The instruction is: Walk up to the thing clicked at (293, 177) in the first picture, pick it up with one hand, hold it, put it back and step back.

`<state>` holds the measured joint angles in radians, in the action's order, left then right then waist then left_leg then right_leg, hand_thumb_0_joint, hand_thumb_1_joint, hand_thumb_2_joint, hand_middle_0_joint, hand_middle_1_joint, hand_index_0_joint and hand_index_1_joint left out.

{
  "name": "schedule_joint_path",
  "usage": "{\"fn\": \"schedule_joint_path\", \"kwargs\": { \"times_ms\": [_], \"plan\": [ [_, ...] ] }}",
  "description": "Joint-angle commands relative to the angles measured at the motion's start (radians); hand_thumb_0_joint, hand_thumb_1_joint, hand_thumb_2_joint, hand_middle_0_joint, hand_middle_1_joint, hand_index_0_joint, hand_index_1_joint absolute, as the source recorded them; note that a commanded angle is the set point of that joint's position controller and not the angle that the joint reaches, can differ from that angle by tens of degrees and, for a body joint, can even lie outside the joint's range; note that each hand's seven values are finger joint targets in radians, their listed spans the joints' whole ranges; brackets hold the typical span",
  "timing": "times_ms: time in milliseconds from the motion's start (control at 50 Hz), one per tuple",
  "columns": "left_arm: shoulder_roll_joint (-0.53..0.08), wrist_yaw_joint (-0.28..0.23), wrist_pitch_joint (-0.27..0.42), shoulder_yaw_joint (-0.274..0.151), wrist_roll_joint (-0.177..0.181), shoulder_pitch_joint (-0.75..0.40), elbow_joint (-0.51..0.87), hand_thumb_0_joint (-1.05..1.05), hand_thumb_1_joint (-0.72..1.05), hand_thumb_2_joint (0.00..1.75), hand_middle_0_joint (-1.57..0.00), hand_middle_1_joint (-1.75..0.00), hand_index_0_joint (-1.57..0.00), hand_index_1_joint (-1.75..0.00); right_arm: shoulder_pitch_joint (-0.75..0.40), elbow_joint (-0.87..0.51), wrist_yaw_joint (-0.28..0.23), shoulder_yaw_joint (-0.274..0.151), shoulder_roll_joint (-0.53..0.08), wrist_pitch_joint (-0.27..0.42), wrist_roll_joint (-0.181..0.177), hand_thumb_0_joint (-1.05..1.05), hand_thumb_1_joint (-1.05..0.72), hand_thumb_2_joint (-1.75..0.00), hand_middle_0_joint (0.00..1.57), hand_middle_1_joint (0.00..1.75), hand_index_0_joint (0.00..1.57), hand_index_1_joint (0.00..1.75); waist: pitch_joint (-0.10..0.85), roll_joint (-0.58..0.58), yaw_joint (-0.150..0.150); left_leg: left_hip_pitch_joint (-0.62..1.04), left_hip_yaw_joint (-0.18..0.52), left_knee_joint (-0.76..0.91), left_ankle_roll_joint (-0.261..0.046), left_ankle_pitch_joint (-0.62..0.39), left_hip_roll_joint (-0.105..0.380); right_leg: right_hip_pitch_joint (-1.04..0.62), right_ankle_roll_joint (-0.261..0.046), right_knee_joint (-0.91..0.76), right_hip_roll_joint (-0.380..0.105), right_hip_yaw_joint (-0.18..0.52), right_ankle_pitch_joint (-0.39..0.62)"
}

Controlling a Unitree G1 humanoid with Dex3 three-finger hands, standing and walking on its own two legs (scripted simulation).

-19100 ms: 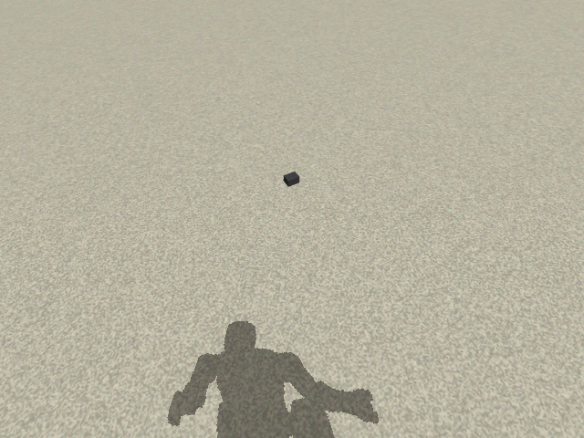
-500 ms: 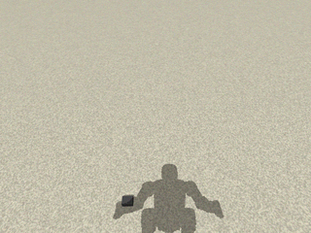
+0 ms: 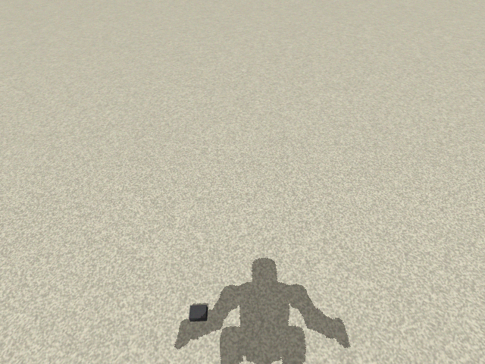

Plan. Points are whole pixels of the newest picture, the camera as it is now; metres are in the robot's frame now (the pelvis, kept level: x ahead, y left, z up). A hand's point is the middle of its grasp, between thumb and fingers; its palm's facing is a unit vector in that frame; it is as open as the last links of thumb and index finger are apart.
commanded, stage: stand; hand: left
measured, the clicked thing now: (198, 313) +0.46 +0.23 -0.76
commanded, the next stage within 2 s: rise first in 1.56 s
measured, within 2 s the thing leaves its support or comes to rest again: neither
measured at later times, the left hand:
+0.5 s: hand out of the picture +0.08 +0.25 -0.16, palm faces -0.04 -0.94 -0.34, open 7.4 cm
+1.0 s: hand out of the picture +0.09 +0.25 -0.16, palm faces -0.04 -0.94 -0.35, open 7.4 cm
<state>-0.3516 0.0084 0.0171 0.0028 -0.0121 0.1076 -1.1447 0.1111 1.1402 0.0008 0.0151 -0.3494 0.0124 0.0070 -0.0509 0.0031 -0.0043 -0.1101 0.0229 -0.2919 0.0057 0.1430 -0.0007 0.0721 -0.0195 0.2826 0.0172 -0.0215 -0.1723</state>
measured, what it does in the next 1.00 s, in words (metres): stands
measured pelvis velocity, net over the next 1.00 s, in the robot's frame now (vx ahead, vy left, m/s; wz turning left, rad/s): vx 0.02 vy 0.00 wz -0.01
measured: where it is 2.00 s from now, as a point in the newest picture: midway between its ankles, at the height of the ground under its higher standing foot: outside the picture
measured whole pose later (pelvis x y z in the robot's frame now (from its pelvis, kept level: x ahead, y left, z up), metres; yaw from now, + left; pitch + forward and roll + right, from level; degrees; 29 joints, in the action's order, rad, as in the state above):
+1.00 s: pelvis +0.02 +0.00 +0.00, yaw -1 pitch -2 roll +0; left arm -0.35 0.00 0.02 0.00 -0.01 0.11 -1.13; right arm 0.10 1.12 -0.01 0.02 -0.35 0.01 0.01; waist -0.05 0.00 0.00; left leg -0.10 0.02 -0.29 0.01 0.17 0.01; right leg 0.06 -0.03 0.28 0.03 -0.01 -0.19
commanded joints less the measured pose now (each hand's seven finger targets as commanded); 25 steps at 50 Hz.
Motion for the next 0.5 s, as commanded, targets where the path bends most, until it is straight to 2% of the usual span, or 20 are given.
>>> {"fn": "schedule_joint_path", "kwargs": {
  "times_ms": [0, 100, 280, 300, 380, 420, 480],
  "plan": [
    [-0.213, -0.016, 0.019, -0.042, 0.006, -0.036, 0.055, 0.00, 0.90, 0.90, -0.20, -0.30, -0.20, -0.30, -0.041, -0.053, -0.009, -0.042, -0.215, 0.022, 0.000, 0.00, -0.90, -0.90, 0.20, 0.30, 0.20, 0.30, 0.060, 0.012, 0.001, 0.007, 0.099, 0.037, -0.030, -0.054, 0.123, 0.024, -0.007, -0.054, -0.152, 0.123, 0.051],
    [-0.212, -0.012, 0.017, -0.042, 0.007, -0.028, 0.052, 0.00, 0.90, 0.90, -0.20, -0.30, -0.20, -0.30, -0.034, -0.050, -0.007, -0.041, -0.216, 0.024, 0.001, 0.00, -0.90, -0.90, 0.20, 0.30, 0.20, 0.30, 0.045, 0.019, 0.002, -0.007, 0.104, 0.047, -0.026, -0.023, 0.119, 0.040, -0.007, -0.054, -0.146, 0.123, 0.004],
    [-0.216, -0.015, 0.020, -0.041, 0.006, -0.023, 0.059, 0.00, 0.90, 0.90, -0.20, -0.30, -0.20, -0.30, -0.025, -0.055, -0.011, -0.039, -0.218, 0.025, 0.000, 0.00, -0.90, -0.90, 0.20, 0.30, 0.20, 0.30, 0.097, 0.009, 0.000, 0.022, 0.101, 0.021, -0.031, -0.104, 0.130, 0.005, -0.009, -0.033, -0.153, 0.122, 0.104],
    [-0.213, -0.015, 0.020, -0.040, 0.008, -0.022, 0.056, 0.00, 0.90, 0.90, -0.20, -0.30, -0.20, -0.30, -0.033, -0.054, -0.011, -0.037, -0.214, 0.024, -0.001, 0.00, -0.90, -0.90, 0.20, 0.30, 0.20, 0.30, 0.079, 0.012, 0.003, 0.018, 0.100, 0.021, -0.030, -0.115, 0.126, 0.018, -0.008, -0.031, -0.152, 0.122, 0.119],
    [-0.211, -0.017, 0.020, -0.038, 0.008, -0.022, 0.056, 0.00, 0.90, 0.90, -0.20, -0.30, -0.20, -0.30, -0.030, -0.055, -0.011, -0.038, -0.216, 0.023, -0.001, 0.00, -0.90, -0.90, 0.20, 0.30, 0.20, 0.30, 0.074, -0.002, 0.002, 0.015, 0.099, 0.018, -0.028, -0.138, 0.127, 0.012, -0.007, -0.032, -0.150, 0.118, 0.135],
    [-0.208, -0.017, 0.018, -0.037, 0.007, -0.017, 0.055, 0.00, 0.90, 0.90, -0.20, -0.30, -0.20, -0.30, -0.034, -0.055, -0.012, -0.037, -0.216, 0.022, -0.002, 0.00, -0.90, -0.90, 0.20, 0.30, 0.20, 0.30, 0.060, 0.003, 0.005, 0.010, 0.101, 0.023, -0.028, -0.099, 0.126, 0.025, -0.007, -0.042, -0.148, 0.120, 0.093],
    [-0.219, -0.018, 0.019, -0.040, 0.007, -0.024, 0.061, 0.00, 0.90, 0.90, -0.20, -0.30, -0.20, -0.30, -0.025, -0.058, -0.012, -0.036, -0.212, 0.023, 0.000, 0.00, -0.90, -0.90, 0.20, 0.30, 0.20, 0.30, 0.081, 0.000, 0.000, 0.023, 0.097, 0.019, -0.026, -0.130, 0.129, 0.008, -0.009, -0.032, -0.153, 0.122, 0.138]
  ]
}}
